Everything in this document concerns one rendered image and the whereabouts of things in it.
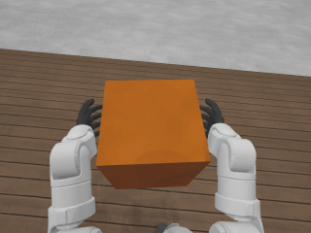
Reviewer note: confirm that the right robot foot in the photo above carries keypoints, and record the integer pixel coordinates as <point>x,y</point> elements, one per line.
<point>161,227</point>

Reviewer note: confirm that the carton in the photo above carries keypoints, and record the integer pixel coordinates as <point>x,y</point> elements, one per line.
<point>151,134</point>

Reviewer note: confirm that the robot right forearm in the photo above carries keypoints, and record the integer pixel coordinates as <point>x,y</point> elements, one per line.
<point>237,174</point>

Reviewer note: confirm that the robot left forearm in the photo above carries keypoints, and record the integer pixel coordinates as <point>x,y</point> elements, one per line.
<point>70,174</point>

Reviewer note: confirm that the robot right hand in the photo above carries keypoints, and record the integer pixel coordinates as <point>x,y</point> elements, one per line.
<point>215,115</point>

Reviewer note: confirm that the robot right upper arm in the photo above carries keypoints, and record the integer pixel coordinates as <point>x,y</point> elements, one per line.
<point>233,227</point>

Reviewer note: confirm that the robot left hand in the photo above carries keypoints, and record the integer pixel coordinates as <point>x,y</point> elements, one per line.
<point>85,118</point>

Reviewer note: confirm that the right robot shin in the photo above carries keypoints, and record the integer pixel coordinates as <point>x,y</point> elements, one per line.
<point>172,225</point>

